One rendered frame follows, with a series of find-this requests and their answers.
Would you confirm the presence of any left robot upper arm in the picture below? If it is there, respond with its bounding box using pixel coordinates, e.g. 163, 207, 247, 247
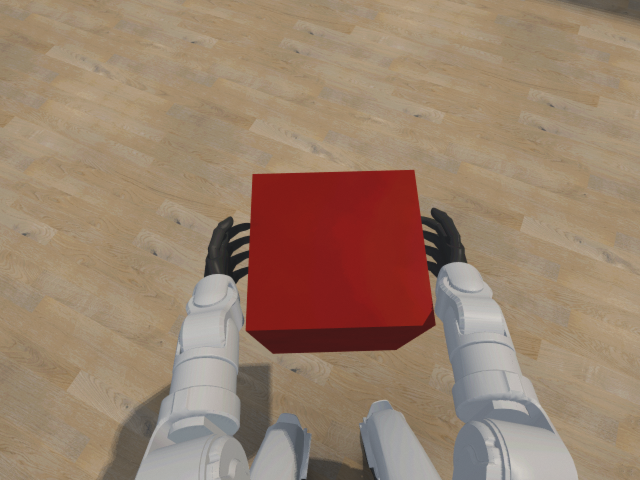
136, 433, 251, 480

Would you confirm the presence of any left robot thigh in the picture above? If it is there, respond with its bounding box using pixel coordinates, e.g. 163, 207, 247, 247
249, 422, 312, 480

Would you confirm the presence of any robot right hand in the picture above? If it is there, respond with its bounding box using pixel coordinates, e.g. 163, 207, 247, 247
421, 208, 468, 277

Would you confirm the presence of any left robot forearm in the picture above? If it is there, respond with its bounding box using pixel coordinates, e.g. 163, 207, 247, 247
135, 274, 244, 480

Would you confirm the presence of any carton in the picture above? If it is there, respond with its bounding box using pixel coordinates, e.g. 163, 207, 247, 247
246, 170, 436, 354

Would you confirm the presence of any right robot forearm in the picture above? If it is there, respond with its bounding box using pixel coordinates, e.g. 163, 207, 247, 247
435, 262, 578, 480

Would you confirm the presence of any right robot upper arm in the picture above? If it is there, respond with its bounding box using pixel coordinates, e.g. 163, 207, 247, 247
452, 418, 577, 480

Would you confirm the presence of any robot left hand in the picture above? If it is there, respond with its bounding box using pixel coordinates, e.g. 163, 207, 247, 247
204, 216, 250, 284

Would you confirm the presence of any left robot shin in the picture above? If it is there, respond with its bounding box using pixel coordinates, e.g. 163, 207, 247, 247
265, 413, 303, 436

